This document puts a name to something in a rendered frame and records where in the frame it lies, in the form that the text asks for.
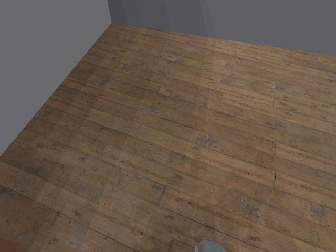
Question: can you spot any cabinet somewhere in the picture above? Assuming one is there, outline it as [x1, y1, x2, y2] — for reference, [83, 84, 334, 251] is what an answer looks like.
[0, 238, 19, 252]

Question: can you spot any right robot thigh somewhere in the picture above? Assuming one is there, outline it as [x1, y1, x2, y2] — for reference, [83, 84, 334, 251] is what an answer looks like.
[193, 240, 226, 252]

